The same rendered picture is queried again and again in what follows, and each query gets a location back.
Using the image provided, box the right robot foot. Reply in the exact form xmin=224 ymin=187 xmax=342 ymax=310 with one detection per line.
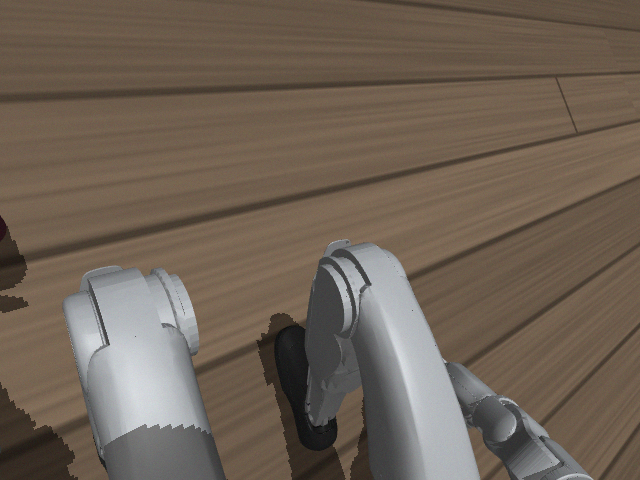
xmin=274 ymin=325 xmax=337 ymax=451

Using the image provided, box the can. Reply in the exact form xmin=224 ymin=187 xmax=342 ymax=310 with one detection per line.
xmin=0 ymin=216 xmax=7 ymax=241

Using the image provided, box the right robot arm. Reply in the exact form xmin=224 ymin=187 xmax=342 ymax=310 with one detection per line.
xmin=472 ymin=395 xmax=594 ymax=480

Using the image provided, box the right robot hand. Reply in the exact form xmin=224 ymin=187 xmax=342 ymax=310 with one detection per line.
xmin=443 ymin=359 xmax=497 ymax=430

